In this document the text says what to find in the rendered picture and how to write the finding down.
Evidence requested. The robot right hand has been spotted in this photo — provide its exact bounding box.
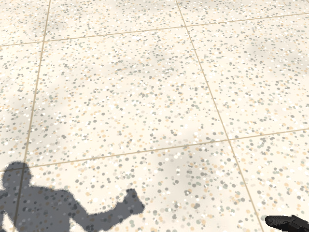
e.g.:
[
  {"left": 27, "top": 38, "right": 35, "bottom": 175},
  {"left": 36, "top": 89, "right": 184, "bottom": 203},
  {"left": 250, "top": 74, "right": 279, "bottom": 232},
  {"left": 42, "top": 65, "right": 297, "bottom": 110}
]
[{"left": 265, "top": 215, "right": 309, "bottom": 232}]

